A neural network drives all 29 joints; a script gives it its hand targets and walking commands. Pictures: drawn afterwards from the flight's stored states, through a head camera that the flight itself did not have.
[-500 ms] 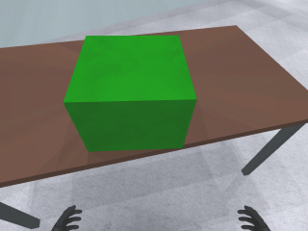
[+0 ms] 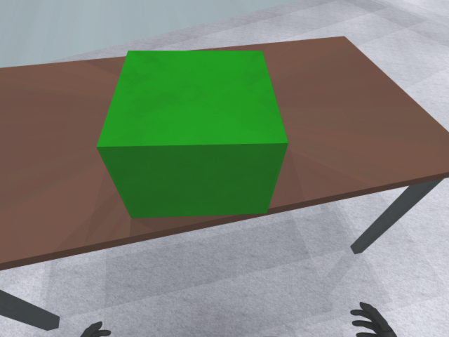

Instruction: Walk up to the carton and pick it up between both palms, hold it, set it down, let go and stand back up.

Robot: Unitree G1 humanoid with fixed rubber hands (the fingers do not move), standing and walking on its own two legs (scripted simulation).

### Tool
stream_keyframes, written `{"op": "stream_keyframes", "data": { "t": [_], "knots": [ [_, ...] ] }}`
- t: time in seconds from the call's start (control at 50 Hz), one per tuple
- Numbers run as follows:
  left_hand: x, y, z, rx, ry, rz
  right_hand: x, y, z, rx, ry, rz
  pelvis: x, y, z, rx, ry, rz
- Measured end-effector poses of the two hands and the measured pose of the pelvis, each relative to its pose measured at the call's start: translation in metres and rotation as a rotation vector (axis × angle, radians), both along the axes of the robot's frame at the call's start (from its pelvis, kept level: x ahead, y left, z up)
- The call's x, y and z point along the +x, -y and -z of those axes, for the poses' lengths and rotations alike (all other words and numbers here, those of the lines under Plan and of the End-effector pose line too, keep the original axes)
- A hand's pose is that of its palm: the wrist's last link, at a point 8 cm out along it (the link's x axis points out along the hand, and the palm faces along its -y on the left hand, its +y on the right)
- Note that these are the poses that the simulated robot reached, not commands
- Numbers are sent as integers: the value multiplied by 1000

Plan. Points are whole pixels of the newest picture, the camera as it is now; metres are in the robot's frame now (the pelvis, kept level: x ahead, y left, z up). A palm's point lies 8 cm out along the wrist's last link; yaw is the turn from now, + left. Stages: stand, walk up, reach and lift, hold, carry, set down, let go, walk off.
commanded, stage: stand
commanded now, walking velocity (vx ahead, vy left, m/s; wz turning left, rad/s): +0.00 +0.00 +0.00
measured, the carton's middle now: (197, 132) +0.51 +0.06 +0.04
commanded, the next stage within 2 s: walk up in 1.64 s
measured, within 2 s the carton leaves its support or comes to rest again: neither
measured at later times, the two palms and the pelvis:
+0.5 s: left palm out of the picture +0.04 +0.26 -0.12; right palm out of the picture +0.07 -0.30 -0.10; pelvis -0.02 +0.00 +0.01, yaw +0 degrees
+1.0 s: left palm out of the picture +0.03 +0.27 -0.12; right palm out of the picture +0.06 -0.30 -0.10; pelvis -0.02 +0.00 +0.02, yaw +0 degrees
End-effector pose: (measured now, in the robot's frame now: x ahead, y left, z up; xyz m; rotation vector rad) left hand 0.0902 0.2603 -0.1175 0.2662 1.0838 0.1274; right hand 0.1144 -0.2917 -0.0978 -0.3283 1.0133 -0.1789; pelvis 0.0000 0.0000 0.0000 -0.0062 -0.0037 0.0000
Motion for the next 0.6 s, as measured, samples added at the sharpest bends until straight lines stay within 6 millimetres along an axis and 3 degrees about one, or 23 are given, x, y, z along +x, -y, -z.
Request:
{"op": "stream_keyframes", "data": {
  "t": [0.6],
  "knots": [
    [-56, -4, 0, 3, -138, -33, -52, 6, 3, -1, -143, 51, -23, 0, -13, 0, -15, 0]
  ]
}}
